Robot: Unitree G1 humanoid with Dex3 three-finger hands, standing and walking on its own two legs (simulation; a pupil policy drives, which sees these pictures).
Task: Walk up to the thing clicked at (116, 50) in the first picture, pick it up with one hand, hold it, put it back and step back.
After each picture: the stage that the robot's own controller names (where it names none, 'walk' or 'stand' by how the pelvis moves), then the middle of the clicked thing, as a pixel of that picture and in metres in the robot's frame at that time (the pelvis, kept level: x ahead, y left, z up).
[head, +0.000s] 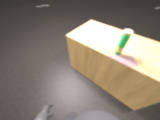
stand; (122, 43) +0.71 -0.25 +0.04
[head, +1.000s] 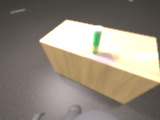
walk; (96, 41) +0.65 +0.03 +0.07
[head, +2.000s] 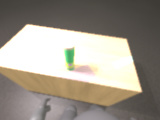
stand; (69, 57) +0.41 +0.18 +0.07
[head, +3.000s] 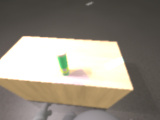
stand; (63, 63) +0.40 +0.22 +0.04
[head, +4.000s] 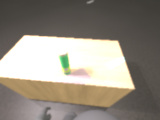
stand; (64, 62) +0.41 +0.21 +0.04
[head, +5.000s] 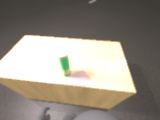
stand; (64, 64) +0.39 +0.21 +0.04
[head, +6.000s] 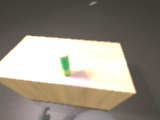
stand; (65, 64) +0.40 +0.21 +0.04
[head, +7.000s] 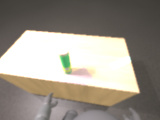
rise first; (65, 62) +0.40 +0.20 +0.04
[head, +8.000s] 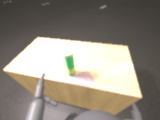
go down; (70, 64) +0.41 +0.20 +0.04
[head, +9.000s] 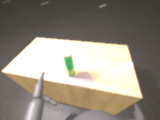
go down; (69, 64) +0.40 +0.20 +0.04
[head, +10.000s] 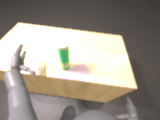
go down; (64, 57) +0.42 +0.18 +0.07
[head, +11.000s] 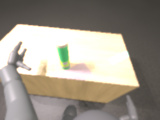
go down; (63, 55) +0.43 +0.19 +0.09
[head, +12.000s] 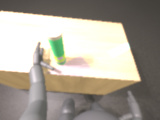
close in; (58, 49) +0.42 +0.20 +0.12
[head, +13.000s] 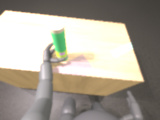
close; (60, 45) +0.45 +0.19 +0.13
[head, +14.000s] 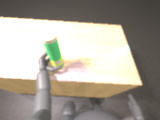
lift; (54, 53) +0.40 +0.21 +0.12
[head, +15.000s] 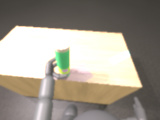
lift; (63, 61) +0.33 +0.16 +0.16
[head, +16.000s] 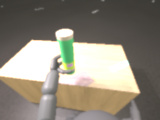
hold; (67, 55) +0.32 +0.15 +0.24
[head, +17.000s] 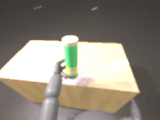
hold; (71, 60) +0.32 +0.12 +0.20
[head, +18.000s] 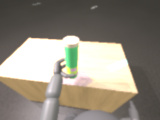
hold; (71, 60) +0.33 +0.13 +0.19
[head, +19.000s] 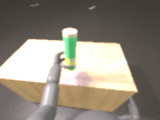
crouch; (70, 52) +0.39 +0.14 +0.20
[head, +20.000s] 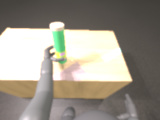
lower; (60, 45) +0.47 +0.18 +0.14
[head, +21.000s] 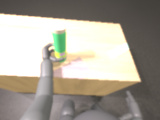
lower; (60, 45) +0.46 +0.18 +0.12
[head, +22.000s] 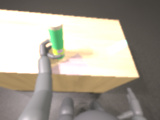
lower; (57, 42) +0.47 +0.19 +0.13
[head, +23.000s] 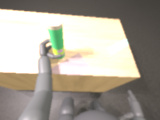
lower; (57, 42) +0.47 +0.19 +0.13
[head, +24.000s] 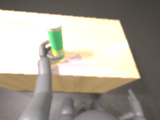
rest; (57, 43) +0.46 +0.19 +0.13
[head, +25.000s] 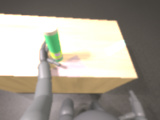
withdraw; (54, 45) +0.45 +0.20 +0.13
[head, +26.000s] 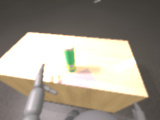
sink last; (70, 59) +0.41 +0.18 +0.09
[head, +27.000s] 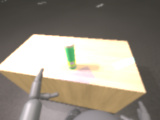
stand; (70, 56) +0.45 +0.19 +0.10
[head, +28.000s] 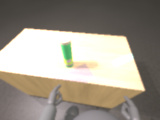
stand; (67, 53) +0.44 +0.19 +0.11
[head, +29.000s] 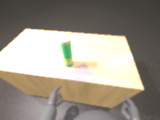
stand; (67, 53) +0.45 +0.20 +0.11
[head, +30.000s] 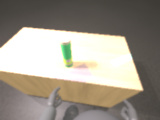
stand; (66, 53) +0.44 +0.19 +0.10
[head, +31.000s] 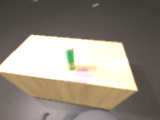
stand; (70, 58) +0.47 +0.19 +0.04
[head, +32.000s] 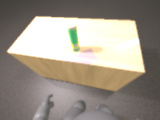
walk; (73, 38) +0.57 +0.19 +0.06
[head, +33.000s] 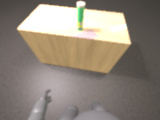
walk; (80, 18) +0.89 +0.17 +0.06
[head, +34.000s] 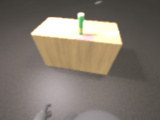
stand; (80, 25) +1.04 +0.20 +0.05
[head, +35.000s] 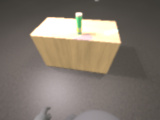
stand; (79, 24) +1.05 +0.22 +0.04
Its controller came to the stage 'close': yes
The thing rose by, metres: 0.19
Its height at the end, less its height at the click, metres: +0.00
